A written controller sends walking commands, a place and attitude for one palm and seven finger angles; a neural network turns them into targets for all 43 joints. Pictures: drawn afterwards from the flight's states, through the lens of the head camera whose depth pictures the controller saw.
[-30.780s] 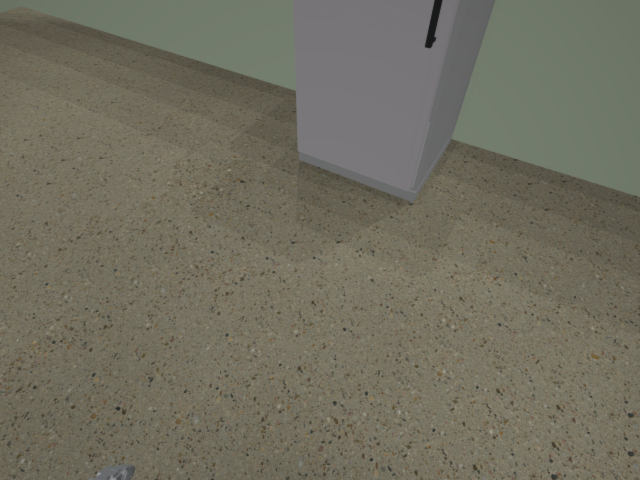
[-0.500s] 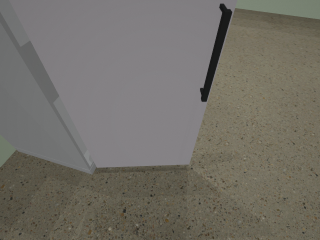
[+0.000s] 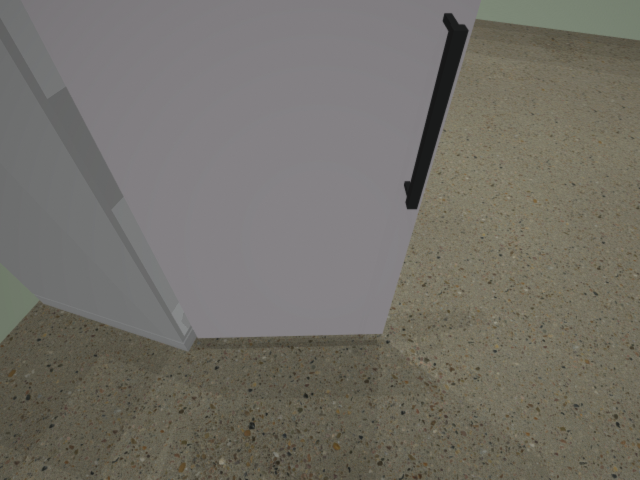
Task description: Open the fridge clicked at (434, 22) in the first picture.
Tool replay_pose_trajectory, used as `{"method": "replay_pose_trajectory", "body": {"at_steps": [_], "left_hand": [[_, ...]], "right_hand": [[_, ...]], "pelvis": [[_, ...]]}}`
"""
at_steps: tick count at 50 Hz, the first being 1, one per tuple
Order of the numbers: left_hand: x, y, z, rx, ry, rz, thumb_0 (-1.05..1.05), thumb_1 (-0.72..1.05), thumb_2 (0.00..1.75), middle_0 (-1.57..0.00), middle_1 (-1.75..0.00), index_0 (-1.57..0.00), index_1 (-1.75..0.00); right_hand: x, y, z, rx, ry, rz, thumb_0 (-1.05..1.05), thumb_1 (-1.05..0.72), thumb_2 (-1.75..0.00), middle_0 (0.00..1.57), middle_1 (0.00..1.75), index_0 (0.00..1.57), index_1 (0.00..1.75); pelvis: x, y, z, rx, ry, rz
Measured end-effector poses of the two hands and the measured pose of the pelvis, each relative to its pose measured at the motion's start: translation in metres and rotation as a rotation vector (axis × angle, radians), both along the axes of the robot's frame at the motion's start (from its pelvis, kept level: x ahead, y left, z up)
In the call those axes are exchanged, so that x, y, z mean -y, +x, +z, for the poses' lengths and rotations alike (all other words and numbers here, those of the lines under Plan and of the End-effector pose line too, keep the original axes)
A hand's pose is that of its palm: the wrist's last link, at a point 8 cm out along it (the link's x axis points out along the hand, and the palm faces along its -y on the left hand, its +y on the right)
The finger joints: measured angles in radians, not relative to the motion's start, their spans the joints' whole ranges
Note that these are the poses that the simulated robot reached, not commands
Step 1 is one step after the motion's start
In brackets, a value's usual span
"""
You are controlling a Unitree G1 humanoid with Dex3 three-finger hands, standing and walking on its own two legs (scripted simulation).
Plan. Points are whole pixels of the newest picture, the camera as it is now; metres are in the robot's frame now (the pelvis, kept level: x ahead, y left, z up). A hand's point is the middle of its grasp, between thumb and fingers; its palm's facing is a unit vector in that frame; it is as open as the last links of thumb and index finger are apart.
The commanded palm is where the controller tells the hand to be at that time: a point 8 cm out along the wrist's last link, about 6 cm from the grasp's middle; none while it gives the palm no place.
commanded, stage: look to check the result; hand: right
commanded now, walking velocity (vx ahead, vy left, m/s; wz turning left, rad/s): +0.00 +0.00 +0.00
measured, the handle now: (427, 126) +0.61 -0.13 +0.12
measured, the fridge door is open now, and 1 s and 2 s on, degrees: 71 71 71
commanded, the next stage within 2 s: stand and wait in 0.54 s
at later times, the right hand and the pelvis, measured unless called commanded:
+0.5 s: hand out of the picture +0.06 -0.21 -0.17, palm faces -0.02 +0.97 -0.26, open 7.4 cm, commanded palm none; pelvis +0.01 +0.01 +0.00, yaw +0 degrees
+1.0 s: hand out of the picture +0.10 -0.23 -0.15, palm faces -0.04 +0.94 -0.32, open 7.4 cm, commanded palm none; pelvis +0.02 +0.01 +0.01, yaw +0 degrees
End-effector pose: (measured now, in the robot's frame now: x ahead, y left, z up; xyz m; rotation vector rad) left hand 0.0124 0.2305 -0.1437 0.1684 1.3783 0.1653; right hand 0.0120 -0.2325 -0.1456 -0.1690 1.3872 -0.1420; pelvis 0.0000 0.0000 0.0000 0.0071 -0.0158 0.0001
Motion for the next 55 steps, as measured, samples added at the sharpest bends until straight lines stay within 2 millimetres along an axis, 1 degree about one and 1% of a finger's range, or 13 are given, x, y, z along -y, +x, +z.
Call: {"method": "replay_pose_trajectory", "body": {"at_steps": [6,11,31,37,46,55], "left_hand": [[-0.007,0.002,0.001,-0.005,0.013,-0.001,0.0,0.9,0.89,-0.2,-0.29,-0.2,-0.3],[-0.015,0.009,0.003,0.005,0.027,-0.006,0.0,0.9,0.89,-0.2,-0.29,-0.2,-0.3],[-0.055,0.057,0.019,0.105,0.102,-0.045,0.0,0.9,0.89,-0.2,-0.3,-0.2,-0.3],[-0.066,0.068,0.024,0.124,0.122,-0.055,0.0,0.9,0.89,-0.2,-0.3,-0.2,-0.3],[-0.077,0.076,0.028,0.128,0.137,-0.064,0.0,0.9,0.89,-0.2,-0.3,-0.2,-0.3],[-0.079,0.079,0.028,0.123,0.134,-0.064,0.0,0.9,0.89,-0.2,-0.3,-0.21,-0.3]], "right_hand": [[0.006,0.005,0.002,0.0,-0.015,0.004,0.01,-0.9,-0.9,0.2,0.3,0.2,0.3],[0.009,0.013,0.004,0.013,-0.026,0.012,0.01,-0.9,-0.9,0.2,0.3,0.2,0.3],[0.03,0.061,0.018,0.116,-0.081,0.054,0.01,-0.9,-0.9,0.2,0.3,0.2,0.3],[0.037,0.072,0.023,0.134,-0.101,0.068,0.01,-0.9,-0.9,0.2,0.3,0.2,0.3],[0.042,0.082,0.028,0.142,-0.121,0.078,0.01,-0.9,-0.9,0.2,0.3,0.2,0.3],[0.039,0.088,0.029,0.142,-0.123,0.081,0.01,-0.9,-0.9,0.2,0.3,0.2,0.3]], "pelvis": [[-0.001,0.002,0.0,0.001,-0.001,0.001],[-0.002,0.003,0.001,0.002,-0.001,0.002],[-0.009,0.008,0.004,0.005,-0.003,0.005],[-0.011,0.01,0.005,0.003,-0.004,0.006],[-0.013,0.015,0.006,0.001,-0.006,0.006],[-0.016,0.021,0.006,0.001,-0.007,0.007]]}}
